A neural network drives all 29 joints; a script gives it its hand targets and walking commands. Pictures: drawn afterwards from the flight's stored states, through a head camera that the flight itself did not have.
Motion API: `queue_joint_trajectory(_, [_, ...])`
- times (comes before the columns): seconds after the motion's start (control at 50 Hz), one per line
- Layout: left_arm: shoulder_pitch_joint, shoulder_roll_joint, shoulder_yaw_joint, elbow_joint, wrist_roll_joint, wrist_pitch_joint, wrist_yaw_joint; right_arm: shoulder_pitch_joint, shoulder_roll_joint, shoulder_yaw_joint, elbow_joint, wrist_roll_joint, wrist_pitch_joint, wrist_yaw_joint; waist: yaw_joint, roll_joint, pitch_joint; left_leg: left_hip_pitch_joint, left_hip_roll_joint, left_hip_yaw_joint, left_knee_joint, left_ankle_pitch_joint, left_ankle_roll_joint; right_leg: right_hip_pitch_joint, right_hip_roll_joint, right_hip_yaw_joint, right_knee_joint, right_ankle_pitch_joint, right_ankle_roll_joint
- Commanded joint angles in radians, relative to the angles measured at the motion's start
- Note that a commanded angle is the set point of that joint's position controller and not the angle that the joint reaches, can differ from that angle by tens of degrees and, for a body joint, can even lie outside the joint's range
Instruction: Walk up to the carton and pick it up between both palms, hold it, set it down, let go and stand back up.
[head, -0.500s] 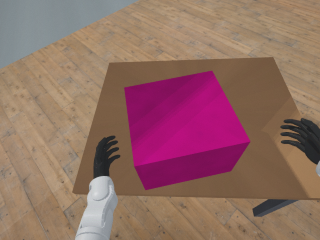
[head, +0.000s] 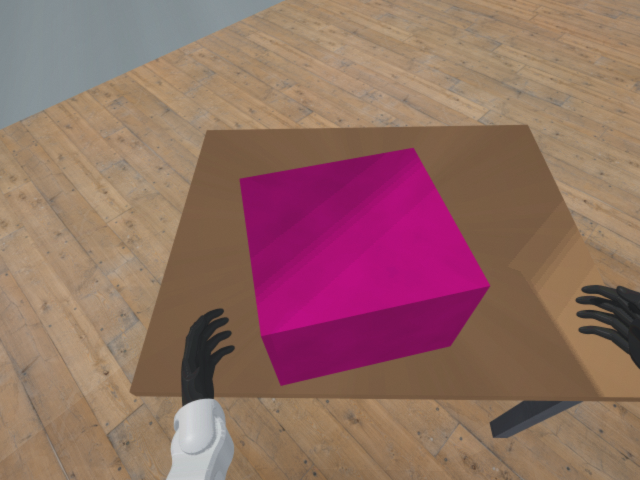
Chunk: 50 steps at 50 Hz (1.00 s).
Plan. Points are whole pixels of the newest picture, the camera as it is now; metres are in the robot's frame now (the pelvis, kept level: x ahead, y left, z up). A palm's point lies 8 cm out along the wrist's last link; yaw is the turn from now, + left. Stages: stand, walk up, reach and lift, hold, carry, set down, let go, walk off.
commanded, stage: set down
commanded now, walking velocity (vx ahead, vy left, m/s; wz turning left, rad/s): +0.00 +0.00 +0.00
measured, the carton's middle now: (348, 265) +0.45 +0.01 -0.09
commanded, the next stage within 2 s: let go in 1.82 s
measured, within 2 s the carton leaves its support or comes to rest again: neither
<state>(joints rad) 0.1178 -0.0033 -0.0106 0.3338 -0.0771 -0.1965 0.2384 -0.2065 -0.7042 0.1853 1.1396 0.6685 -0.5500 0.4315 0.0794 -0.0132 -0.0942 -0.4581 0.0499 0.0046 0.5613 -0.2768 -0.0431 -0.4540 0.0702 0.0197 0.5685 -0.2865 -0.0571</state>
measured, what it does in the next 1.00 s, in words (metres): stands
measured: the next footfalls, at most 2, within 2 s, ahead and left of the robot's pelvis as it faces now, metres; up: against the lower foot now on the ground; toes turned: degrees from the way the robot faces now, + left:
none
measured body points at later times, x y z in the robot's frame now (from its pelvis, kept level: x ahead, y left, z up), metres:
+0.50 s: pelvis -0.01 +0.01 -0.01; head +0.03 +0.01 +0.44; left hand +0.20 +0.19 -0.03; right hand +0.22 -0.34 -0.02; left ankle -0.01 +0.15 -0.73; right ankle -0.01 -0.08 -0.73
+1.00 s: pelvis +0.00 +0.01 +0.00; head +0.02 +0.01 +0.45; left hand +0.18 +0.21 -0.05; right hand +0.18 -0.29 -0.04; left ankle -0.01 +0.15 -0.73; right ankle -0.01 -0.08 -0.73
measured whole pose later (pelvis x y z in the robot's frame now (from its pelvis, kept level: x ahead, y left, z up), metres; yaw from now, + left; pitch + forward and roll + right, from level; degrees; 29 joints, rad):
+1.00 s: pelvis +0.00 +0.01 +0.00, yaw +1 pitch +3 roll -1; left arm 0.29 0.03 -0.01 0.43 -0.04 -0.25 0.19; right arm 0.10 -0.51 0.14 0.95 0.53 -0.58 0.35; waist -0.01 0.01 -0.03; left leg -0.35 0.03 -0.03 0.61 -0.32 -0.03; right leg -0.31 0.07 0.01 0.57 -0.31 -0.04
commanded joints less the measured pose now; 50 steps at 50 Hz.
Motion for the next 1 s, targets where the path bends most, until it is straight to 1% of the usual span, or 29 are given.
queue_joint_trajectory(0.0, [-0.07, 0.009, -0.015, -0.139, 0.012, -0.052, 0.011, -0.09, -0.275, -0.069, -0.052, 0.02, -0.052, 0.008, -0.025, -0.117, -0.22, 0.089, -0.041, -0.005, -0.012, 0.183, 0.037, 0.152, -0.025, 0.083, -0.056, 0.319, 0.009])
queue_joint_trajectory(0.12, [-0.054, 0.013, -0.024, -0.13, 0.008, -0.068, 0.022, -0.072, -0.265, -0.078, -0.081, 0.017, -0.062, 0.014, -0.023, -0.14, -0.178, 0.068, -0.041, -0.008, 0.004, 0.107, 0.046, 0.112, -0.037, 0.101, -0.064, 0.176, 0.01])
queue_joint_trajectory(0.2, [-0.027, 0.012, -0.028, -0.136, 0.004, -0.08, 0.028, -0.043, -0.259, -0.079, -0.097, 0.017, -0.07, 0.017, -0.022, -0.15, -0.164, 0.068, -0.039, -0.009, 0.018, 0.094, 0.048, 0.095, -0.041, 0.107, -0.062, 0.133, 0.01])
queue_joint_trajectory(0.38, [0.054, -0.001, -0.043, -0.147, 0.016, -0.105, 0.024, 0.057, -0.243, -0.071, -0.095, 0.032, -0.1, 0.015, -0.037, -0.144, -0.138, 0.111, -0.036, -0.018, 0.047, 0.135, 0.041, 0.074, -0.034, 0.096, -0.049, 0.17, 0.005])
queue_joint_trajectory(0.44, [0.083, -0.007, -0.041, -0.146, 0.027, -0.11, 0.019, 0.093, -0.227, -0.064, -0.098, 0.03, -0.108, 0.01, -0.047, -0.137, -0.134, 0.136, -0.035, -0.024, 0.051, 0.165, 0.036, 0.084, -0.03, 0.086, -0.051, 0.204, 0.005])
queue_joint_trajectory(0.5, [0.105, -0.009, -0.035, -0.144, 0.04, -0.115, 0.011, 0.124, -0.201, -0.059, -0.126, 0.019, -0.115, 0.002, -0.058, -0.125, -0.129, 0.157, -0.034, -0.03, 0.052, 0.189, 0.031, 0.098, -0.029, 0.079, -0.055, 0.229, 0.005])
queue_joint_trajectory(0.58, [0.121, -0.003, -0.026, -0.149, 0.052, -0.125, 0.001, 0.162, -0.158, -0.06, -0.171, -0.001, -0.119, -0.011, -0.07, -0.102, -0.12, 0.174, -0.033, -0.035, 0.053, 0.206, 0.025, 0.12, -0.03, 0.071, -0.06, 0.25, 0.007])
queue_joint_trajectory(0.66, [0.12, 0.015, -0.014, -0.103, 0.063, -0.116, -0.015, 0.187, -0.11, -0.065, -0.183, -0.037, -0.102, -0.031, -0.083, -0.077, -0.075, 0.171, -0.034, -0.037, 0.044, 0.173, 0.024, 0.122, -0.042, 0.072, -0.079, 0.203, 0.009])
queue_joint_trajectory(0.72, [0.121, 0.03, -0.003, -0.076, 0.062, -0.105, -0.027, 0.201, -0.082, -0.076, -0.201, -0.07, -0.088, -0.048, -0.089, -0.069, -0.057, 0.172, -0.035, -0.036, 0.033, 0.157, 0.022, 0.133, -0.051, 0.072, -0.092, 0.181, 0.012])
queue_joint_trajectory(0.82, [0.136, 0.047, 0.004, -0.059, 0.053, -0.099, -0.036, 0.225, -0.059, -0.1, -0.242, -0.109, -0.079, -0.073, -0.091, -0.059, -0.066, 0.189, -0.035, -0.037, 0.018, 0.191, 0.017, 0.157, -0.048, 0.052, -0.096, 0.234, 0.017])
queue_joint_trajectory(0.88, [0.141, 0.059, 0.003, -0.029, 0.046, -0.09, -0.046, 0.237, -0.045, -0.108, -0.253, -0.128, -0.067, -0.086, -0.096, -0.065, -0.053, 0.198, -0.034, -0.036, 0.01, 0.197, 0.018, 0.158, -0.044, 0.041, -0.104, 0.242, 0.018])
queue_joint_trajectory(0.98, [0.127, 0.094, 0.013, 0.017, 0.031, -0.069, -0.061, 0.235, -0.019, -0.117, -0.263, -0.166, -0.035, -0.104, -0.094, -0.091, -0.023, 0.195, -0.035, -0.027, -0.004, 0.165, 0.022, 0.146, -0.048, 0.039, -0.125, 0.191, 0.021])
